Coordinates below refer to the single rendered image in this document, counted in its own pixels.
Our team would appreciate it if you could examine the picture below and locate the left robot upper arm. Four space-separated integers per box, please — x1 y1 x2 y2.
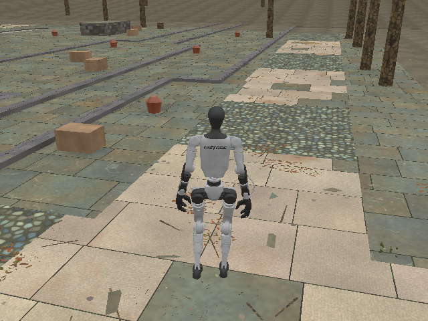
185 135 202 173

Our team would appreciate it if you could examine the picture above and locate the robot right forearm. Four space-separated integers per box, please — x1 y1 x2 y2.
238 165 251 199

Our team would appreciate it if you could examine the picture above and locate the robot left forearm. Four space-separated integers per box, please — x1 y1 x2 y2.
177 163 191 195

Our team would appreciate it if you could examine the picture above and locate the left robot hand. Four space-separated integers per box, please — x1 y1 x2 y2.
176 194 191 212

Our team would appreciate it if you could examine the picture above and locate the right robot hand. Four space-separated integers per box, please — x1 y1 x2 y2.
235 198 251 218

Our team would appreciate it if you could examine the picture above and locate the robot left foot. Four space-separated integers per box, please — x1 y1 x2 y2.
193 263 203 280

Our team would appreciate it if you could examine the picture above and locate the humanoid robot torso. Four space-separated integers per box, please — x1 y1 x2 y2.
200 133 231 201

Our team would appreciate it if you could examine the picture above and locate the right robot upper arm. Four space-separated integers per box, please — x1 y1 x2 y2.
229 136 245 175

